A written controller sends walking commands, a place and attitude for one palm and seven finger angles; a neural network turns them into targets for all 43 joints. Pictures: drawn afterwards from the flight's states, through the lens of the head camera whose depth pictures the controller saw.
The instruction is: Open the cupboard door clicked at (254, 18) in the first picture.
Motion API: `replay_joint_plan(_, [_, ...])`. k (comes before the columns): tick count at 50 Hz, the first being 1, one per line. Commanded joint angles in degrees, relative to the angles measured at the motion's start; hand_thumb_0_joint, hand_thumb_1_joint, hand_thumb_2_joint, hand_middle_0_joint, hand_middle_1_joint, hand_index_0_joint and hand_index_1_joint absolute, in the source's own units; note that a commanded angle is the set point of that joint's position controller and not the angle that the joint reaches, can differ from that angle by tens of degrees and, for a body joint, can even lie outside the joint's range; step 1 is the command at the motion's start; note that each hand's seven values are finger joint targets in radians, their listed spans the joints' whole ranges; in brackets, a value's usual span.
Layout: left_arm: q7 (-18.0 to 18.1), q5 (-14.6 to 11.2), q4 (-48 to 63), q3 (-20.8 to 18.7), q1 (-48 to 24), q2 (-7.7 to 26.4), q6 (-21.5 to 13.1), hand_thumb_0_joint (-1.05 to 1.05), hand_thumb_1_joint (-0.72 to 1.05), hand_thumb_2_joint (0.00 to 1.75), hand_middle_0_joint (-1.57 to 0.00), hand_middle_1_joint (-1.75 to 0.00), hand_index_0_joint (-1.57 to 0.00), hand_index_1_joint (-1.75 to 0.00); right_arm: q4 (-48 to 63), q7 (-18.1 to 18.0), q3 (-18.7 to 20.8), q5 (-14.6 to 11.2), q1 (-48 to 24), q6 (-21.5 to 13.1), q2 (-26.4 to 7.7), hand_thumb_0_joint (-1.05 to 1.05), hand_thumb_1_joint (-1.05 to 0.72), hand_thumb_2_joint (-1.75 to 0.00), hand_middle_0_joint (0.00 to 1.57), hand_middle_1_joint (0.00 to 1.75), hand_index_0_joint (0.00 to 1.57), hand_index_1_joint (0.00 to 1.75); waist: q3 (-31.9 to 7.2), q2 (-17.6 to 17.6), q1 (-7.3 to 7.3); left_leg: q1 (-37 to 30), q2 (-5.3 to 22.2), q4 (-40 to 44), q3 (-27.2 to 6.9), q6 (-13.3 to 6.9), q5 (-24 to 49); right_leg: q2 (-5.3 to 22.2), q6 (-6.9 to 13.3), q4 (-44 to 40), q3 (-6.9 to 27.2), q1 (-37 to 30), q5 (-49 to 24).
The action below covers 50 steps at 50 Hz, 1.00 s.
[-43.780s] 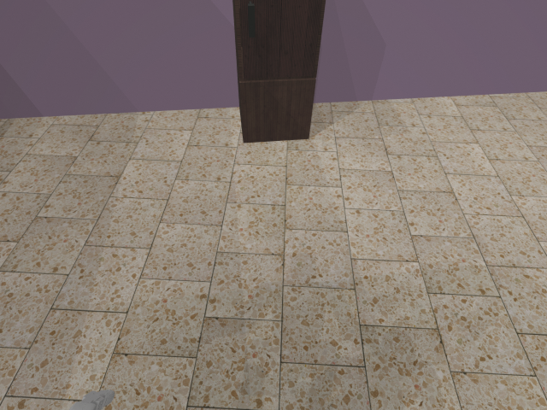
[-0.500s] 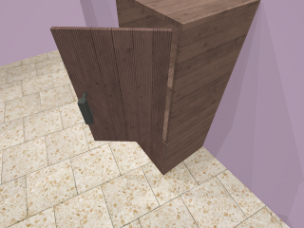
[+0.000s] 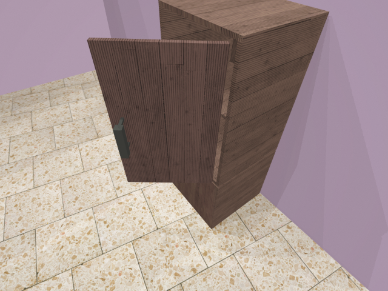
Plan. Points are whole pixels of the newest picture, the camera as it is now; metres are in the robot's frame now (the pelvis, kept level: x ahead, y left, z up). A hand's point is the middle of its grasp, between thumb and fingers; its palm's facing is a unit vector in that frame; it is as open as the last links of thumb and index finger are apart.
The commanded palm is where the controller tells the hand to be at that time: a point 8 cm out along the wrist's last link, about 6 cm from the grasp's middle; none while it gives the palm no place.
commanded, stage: look again from close up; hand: left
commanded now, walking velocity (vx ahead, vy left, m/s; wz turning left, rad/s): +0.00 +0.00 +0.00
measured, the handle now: (123, 137) +0.59 +0.26 -0.06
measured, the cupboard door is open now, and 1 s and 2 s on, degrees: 53 53 53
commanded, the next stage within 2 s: shuffle to correct the standing spot in 0.06 s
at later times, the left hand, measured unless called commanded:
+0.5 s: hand out of the picture -0.03 +0.17 -0.19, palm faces +0.08 -0.99 -0.10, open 7.4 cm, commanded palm none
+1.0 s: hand out of the picture +0.16 +0.19 -0.17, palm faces -0.01 -0.98 -0.20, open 7.3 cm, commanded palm none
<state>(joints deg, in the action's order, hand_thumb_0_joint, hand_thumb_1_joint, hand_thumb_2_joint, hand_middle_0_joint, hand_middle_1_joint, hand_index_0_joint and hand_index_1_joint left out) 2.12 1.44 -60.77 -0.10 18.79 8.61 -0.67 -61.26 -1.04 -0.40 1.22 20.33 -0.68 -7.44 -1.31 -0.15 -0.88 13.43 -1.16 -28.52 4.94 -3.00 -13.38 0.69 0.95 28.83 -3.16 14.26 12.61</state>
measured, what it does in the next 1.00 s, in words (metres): steps on the spot: right foot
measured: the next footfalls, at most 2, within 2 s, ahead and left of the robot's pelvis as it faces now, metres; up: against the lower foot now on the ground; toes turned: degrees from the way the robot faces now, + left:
right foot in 0.94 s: +0.13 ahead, -0.09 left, +0.00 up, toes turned -4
left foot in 1.24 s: +0.09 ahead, +0.15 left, +0.00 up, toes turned +1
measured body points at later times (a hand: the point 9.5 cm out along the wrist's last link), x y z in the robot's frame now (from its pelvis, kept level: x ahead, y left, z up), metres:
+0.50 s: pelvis +0.03 +0.03 -0.01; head +0.02 +0.06 +0.44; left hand -0.03 +0.23 -0.18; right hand +0.01 -0.19 -0.15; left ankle +0.03 +0.08 -0.74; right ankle +0.03 -0.11 -0.73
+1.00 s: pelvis +0.07 +0.02 -0.01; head +0.11 +0.02 +0.44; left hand +0.16 +0.24 -0.15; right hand +0.04 -0.18 -0.17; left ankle +0.03 +0.09 -0.73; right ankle +0.09 -0.09 -0.74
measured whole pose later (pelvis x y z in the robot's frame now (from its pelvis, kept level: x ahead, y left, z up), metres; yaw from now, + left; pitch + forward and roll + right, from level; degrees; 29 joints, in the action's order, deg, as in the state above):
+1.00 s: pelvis +0.07 +0.02 -0.01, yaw +0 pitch -1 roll +0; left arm 2.3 1.3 -55.4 -1.8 8.8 7.8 -0.4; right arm -61.7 -2.2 1.4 0.2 18.1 -0.3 -5.3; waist 5.4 0.7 -2.0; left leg 12.3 -2.2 -35.5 5.7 -2.7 -22.4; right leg 0.7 1.1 32.1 -3.8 16.4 14.6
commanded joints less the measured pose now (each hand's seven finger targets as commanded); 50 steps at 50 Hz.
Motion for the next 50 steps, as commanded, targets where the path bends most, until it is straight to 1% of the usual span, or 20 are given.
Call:
replay_joint_plan(1, [0.02,-0.02,1.77,-0.46,4.99,2.93,-0.07,0.0,0.9,0.9,-0.2,-0.3,-0.2,-0.3,3.03,-0.45,1.44,0.15,1.29,-0.69,-6.64,0.0,-0.9,-0.9,0.2,0.3,0.2,0.3,8.61,0.8,1.76,12.42,8.49,14.88,-12.64,-0.32,-17.94,2.92,1.35,-3.62,4.07,-2.12,5.14])
replay_joint_plan(8, [-0.13,-0.13,1.62,-0.33,5.23,2.75,-0.37,0.0,0.9,0.9,-0.2,-0.3,-0.2,-0.3,2.41,-0.39,1.42,-0.1,1.49,-0.78,-6.51,0.0,-0.9,-0.9,0.2,0.3,0.2,0.3,7.26,-0.14,1.19,9.21,7.89,13.85,-11.88,-0.09,-14.77,3.97,1.34,-5.21,5.33,-0.86,4.3])
replay_joint_plan(12, [-0.31,0.34,1.3,-0.83,6.78,3.21,-0.29,0.0,0.9,0.9,-0.2,-0.3,-0.2,-0.3,1.95,-0.13,1.61,0.22,1.66,-0.03,-6.99,0.0,-0.9,-0.9,0.2,0.3,0.2,0.3,7.13,0.46,1.44,9.34,6.65,11.73,-10.14,-0.31,-21.52,4.23,1.99,-5.75,6.37,0.5,15.51])
replay_joint_plan(18, [-0.22,-0.27,1.21,-2.51,7.93,5.68,-0.81,0.0,0.9,0.9,-0.2,-0.3,-0.2,-0.3,2.12,0.2,1.28,0.28,2.93,-0.02,-3.9,0.0,-0.9,-0.9,0.2,0.3,0.2,0.3,7.93,-8.83,0.75,8.0,0.93,-5.13,-2.16,1.3,-9.64,13.01,6.89,-15.87,19.02,3.6,26.25])
replay_joint_plan(21, [-0.17,-0.09,2.27,-2.81,5.03,5.78,-0.55,0.0,0.9,0.9,-0.2,-0.3,-0.2,-0.3,1.29,0.35,1.24,0.07,5.57,-0.48,-3.06,0.0,-0.9,-0.9,0.2,0.3,0.2,0.3,8.2,-5.53,-0.52,0.62,1.34,0.09,-2.35,1.25,-9.65,10.78,5.96,-12.91,13.39,9.5,24.33])
replay_joint_plan(23, [-0.52,0.07,2.79,-2.4,3.98,3.17,-0.1,0.0,0.9,0.9,-0.2,-0.3,-0.2,-0.3,0.61,0.12,1.74,0.17,8.05,-0.99,-5.32,0.0,-0.9,-0.9,0.2,0.3,0.2,0.3,9.91,3.69,-1.31,-1.16,6.39,8.63,-9.93,-0.57,-15.63,4.67,3.69,-2.33,6.17,13.29,18.96])
replay_joint_plan(24, [-0.78,0.28,3.28,-1.99,3.58,1.34,-0.13,0.0,0.9,0.9,-0.2,-0.3,-0.2,-0.3,0.28,-0.2,2.2,0.26,10.08,-1.3,-7.72,0.0,-0.9,-0.9,0.2,0.3,0.2,0.3,9.71,11.26,-1.99,-3.05,13.06,15.83,-18.98,-3.34,-19.49,0.77,2.14,8.66,-0.63,15.51,13.58])
replay_joint_plan(25, [-0.86,0.71,4.18,-1.65,1.71,0.72,-0.31,0.0,0.9,0.9,-0.2,-0.3,-0.2,-0.3,0.23,-0.61,2.47,0.27,11.15,-1.5,-8.5,0.0,-0.9,-0.9,0.2,0.3,0.2,0.3,10.95,12.66,-2.57,-5.69,17.57,19.96,-25.53,-6.43,-17.92,0.0,1.59,17.79,-1.56,20.93,15.13])
replay_joint_plan(27, [-1.23,0.87,4.62,-1.97,-0.33,1.36,-0.87,0.0,0.9,0.9,-0.2,-0.3,-0.2,-0.3,0.31,-0.93,1.7,0.03,10.85,-2.31,-6.55,0.0,-0.9,-0.9,0.2,0.3,0.2,0.3,10.55,6.7,-1.96,-8.25,18.93,19.12,-25.56,-9.58,-5.47,3.2,1.8,27.9,1.49,25.33,13.09])
replay_joint_plan(28, [-1.52,0.67,4.24,-2.13,-0.41,1.11,-1.12,0.0,0.9,0.9,-0.2,-0.3,-0.2,-0.3,0.48,-0.92,1.38,0.02,9.71,-2.78,-5.98,0.0,-0.9,-0.9,0.2,0.3,0.2,0.3,9.21,3.72,-1.24,-8.96,18.43,17.9,-22.36,-9.94,1.64,4.19,1.55,29.23,1.8,24.94,11.05])
replay_joint_plan(31, [-1.49,0.02,3.31,-1.43,-0.18,-1.31,-0.82,0.0,0.9,0.9,-0.2,-0.3,-0.2,-0.3,0.49,-1.55,0.53,-0.06,8.55,-3.81,-4.39,0.0,-0.9,-0.9,0.2,0.3,0.2,0.3,5.79,-1.13,0.47,-10.19,15.2,13.43,-12.09,-7.99,35.24,4.09,-0.16,25.08,0.65,18.89,6.43])
replay_joint_plan(33, [-0.77,-0.35,2.81,-1.18,0.3,-1.8,0.02,0.0,0.9,0.9,-0.2,-0.3,-0.2,-0.3,-0.24,-2.14,-0.03,-0.18,8.46,-3.95,-4.37,0.0,-0.9,-0.9,0.2,0.3,0.2,0.3,3.64,2.18,1.11,-9.7,13.92,10.83,-8.06,-4.5,52.35,3.08,-0.87,20.71,0.44,13.29,3.85])
replay_joint_plan(35, [-0.19,-0.7,2.11,-1.25,0.37,-0.89,0.73,0.0,0.9,0.9,-0.2,-0.3,-0.2,-0.3,-0.92,-2.5,0.06,-0.47,7.66,-3.45,-4.35,0.0,-0.9,-0.9,0.2,0.3,0.2,0.3,2.92,6.09,1.36,-9.6,13.51,9.45,-6.3,-2.06,57.78,2.27,-0.98,16.75,0.25,9.69,1.29])
replay_joint_plan(42, [0.4,-0.53,5.69,-2.48,-4.96,2.65,1.65,0.0,0.9,0.9,-0.2,-0.3,-0.2,-0.3,-0.82,-2.73,2.45,-0.21,6.86,-0.97,-5.49,0.0,-0.9,-0.9,0.2,0.3,0.2,0.3,4.51,5.82,0.14,-11.68,15.6,5.04,-9.63,-4.15,59.73,0.95,-0.28,8.62,-0.45,7.45,5.05])
replay_joint_plan(45, [0.55,-0.43,6.2,-2.86,-2.53,3.35,0.85,0.0,0.9,0.9,-0.2,-0.3,-0.2,-0.3,0.2,-2.25,3.27,-0.43,5.03,-0.54,-6.02,0.0,-0.9,-0.9,0.2,0.3,0.2,0.3,0.5,3.75,1.7,-12.26,13.63,-0.33,-8.58,-3.34,52.02,1.59,-0.22,0.17,0.29,1.67,-2.62])
replay_joint_plan(46, [0.7,-0.32,5.86,-3.04,-0.7,4.25,0.39,0.0,0.9,0.9,-0.2,-0.3,-0.2,-0.3,0.75,-2.03,3.38,-0.64,4.31,-0.49,-5.48,0.0,-0.9,-0.9,0.2,0.3,0.2,0.3,-0.75,1.99,2.38,-9.19,11.47,-3.61,-7.17,-1.66,45.1,3.08,0.24,-2.37,1.89,-3.32,-15.97])
replay_joint_plan(47, [0.93,-0.2,5.46,-3.39,0.92,6.25,-0.07,0.0,0.9,0.9,-0.2,-0.3,-0.2,-0.3,1.42,-1.83,3.53,-0.89,4.63,-0.4,-4.41,0.0,-0.9,-0.9,0.2,0.3,0.2,0.3,-3.12,-2.72,2.05,-2.01,7.79,-8.0,-4.84,0.37,30.13,8.83,2.75,0.51,8.25,-10.2,-35.85])
replay_joint_plan(48, [1.05,-0.24,5.25,-3.57,1.27,8.1,-0.34,0.0,0.9,0.9,-0.2,-0.3,-0.2,-0.3,1.84,-1.6,3.65,-1.07,5.52,-0.15,-3.18,0.0,-0.9,-0.9,0.2,0.3,0.2,0.3,-4.57,-7.04,1.42,5.01,3.03,-12.19,-2.29,2.3,7.74,17.1,8.09,2.27,14.24,-14.39,-51.07])
replay_joint_plan(49, [1.05,-0.47,5.22,-3.41,1.12,8.77,-0.29,0.0,0.9,0.9,-0.2,-0.3,-0.2,-0.3,2.27,-1.49,3.47,-1.23,3.96,0.39,-1.59,0.0,-0.9,-0.9,0.2,0.3,0.2,0.3,-3.84,-8.93,1.88,8.22,0.5,-16.67,-2.51,3.53,-16.18,22.06,12.99,-0.68,15.83,-14.04,-56.01])
replay_joint_plan(50, [1.3,-0.12,5.87,-3.51,0.18,8.54,-0.3,0.0,0.9,0.9,-0.2,-0.3,-0.2,-0.3,2.79,-1.47,3.29,-1.15,1.57,1.03,-1.14,0.0,-0.9,-0.9,0.2,0.3,0.2,0.3,-4.25,-12.4,2.38,8.49,1.45,-21.57,-4.43,3.5,-21.56,21.94,14.97,-2.89,17.19,-11.75,-51.59])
